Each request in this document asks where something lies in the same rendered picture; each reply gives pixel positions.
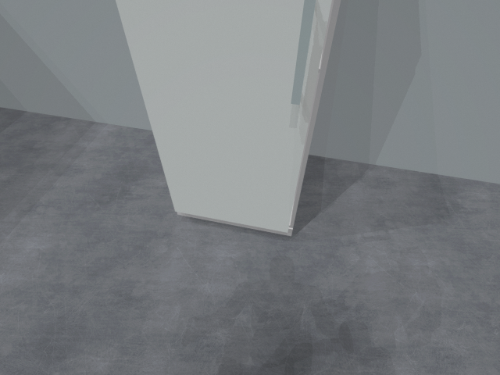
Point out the fridge door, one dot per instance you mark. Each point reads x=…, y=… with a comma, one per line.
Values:
x=217, y=78

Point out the handle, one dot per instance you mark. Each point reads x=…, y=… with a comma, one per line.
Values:
x=303, y=47

